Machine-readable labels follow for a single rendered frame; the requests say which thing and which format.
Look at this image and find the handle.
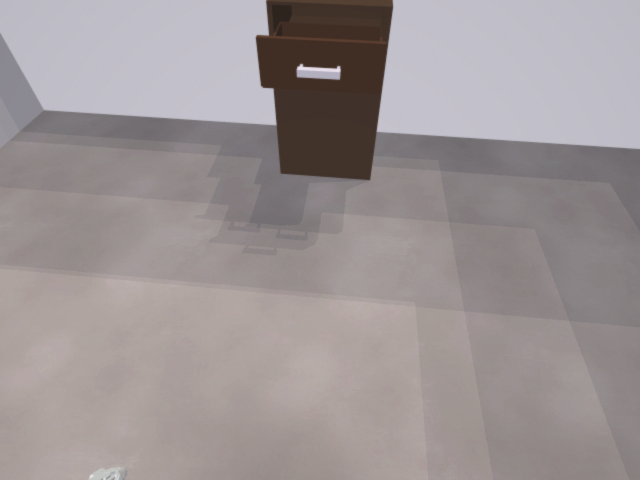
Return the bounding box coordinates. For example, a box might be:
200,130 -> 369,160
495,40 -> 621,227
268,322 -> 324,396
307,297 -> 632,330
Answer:
297,64 -> 341,80

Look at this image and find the drawer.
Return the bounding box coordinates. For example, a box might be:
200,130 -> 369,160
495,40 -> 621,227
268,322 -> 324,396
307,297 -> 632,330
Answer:
256,22 -> 387,95

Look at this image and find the cabinet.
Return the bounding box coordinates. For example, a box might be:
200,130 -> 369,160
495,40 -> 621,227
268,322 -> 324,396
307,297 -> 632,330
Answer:
266,0 -> 393,180

